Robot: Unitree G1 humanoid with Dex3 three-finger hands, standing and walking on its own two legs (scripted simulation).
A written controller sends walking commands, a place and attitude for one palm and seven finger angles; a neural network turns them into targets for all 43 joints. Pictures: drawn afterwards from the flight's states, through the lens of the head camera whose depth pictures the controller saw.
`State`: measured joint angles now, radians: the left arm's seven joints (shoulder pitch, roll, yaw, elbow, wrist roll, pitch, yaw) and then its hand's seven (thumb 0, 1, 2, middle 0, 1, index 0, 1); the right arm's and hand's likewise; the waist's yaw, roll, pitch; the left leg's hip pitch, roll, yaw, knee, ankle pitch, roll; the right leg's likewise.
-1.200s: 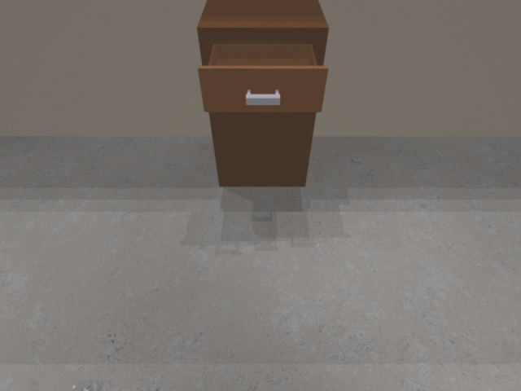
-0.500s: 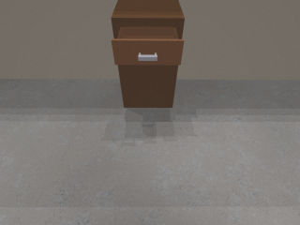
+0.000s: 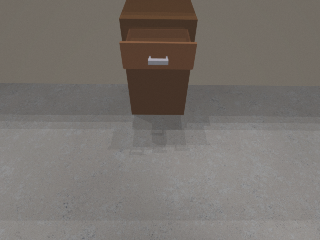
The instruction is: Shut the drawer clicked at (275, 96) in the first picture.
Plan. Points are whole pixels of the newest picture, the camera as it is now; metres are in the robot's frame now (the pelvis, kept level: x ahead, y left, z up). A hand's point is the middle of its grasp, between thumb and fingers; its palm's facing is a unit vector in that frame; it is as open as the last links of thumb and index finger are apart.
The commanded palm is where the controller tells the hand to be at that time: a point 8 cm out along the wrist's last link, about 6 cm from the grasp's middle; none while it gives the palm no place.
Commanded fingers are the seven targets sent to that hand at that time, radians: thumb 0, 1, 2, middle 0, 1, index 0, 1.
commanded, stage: look at it before walking up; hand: left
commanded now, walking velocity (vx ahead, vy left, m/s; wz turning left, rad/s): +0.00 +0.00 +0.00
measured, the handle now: (158, 59) +1.03 +0.07 -0.09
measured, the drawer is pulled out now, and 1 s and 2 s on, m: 0.21 0.21 0.21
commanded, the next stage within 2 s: walk to a spot facing it in 0.24 s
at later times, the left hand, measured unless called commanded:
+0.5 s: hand out of the picture +0.07 +0.23 -0.17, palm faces -0.03 -0.95 -0.30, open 7.4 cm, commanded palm none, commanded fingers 0.00 0.90 0.90 -0.20 -0.30 -0.20 -0.30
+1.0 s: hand out of the picture +0.15 +0.12 -0.16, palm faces -0.21 -0.96 -0.20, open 7.4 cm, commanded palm none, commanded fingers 0.00 0.90 0.90 -0.20 -0.30 -0.20 -0.30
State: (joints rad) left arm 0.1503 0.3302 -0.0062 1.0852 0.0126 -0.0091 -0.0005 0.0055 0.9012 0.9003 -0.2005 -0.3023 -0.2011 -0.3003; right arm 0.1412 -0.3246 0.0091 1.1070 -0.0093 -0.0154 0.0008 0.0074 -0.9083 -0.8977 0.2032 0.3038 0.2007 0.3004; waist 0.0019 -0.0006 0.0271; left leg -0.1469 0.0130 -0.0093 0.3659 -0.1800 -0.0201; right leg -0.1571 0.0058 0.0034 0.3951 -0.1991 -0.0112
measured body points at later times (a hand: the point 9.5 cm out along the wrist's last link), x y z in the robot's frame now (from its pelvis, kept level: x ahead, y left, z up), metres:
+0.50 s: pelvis +0.02 +0.00 +0.00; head +0.01 +0.00 +0.45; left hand +0.07 +0.28 -0.14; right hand +0.08 -0.28 -0.15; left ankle +0.01 +0.13 -0.75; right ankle +0.01 -0.11 -0.75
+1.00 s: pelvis +0.15 -0.05 +0.00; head +0.17 -0.07 +0.45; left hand +0.16 +0.17 -0.15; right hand +0.18 -0.30 -0.15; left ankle +0.26 +0.08 -0.66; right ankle +0.06 -0.10 -0.75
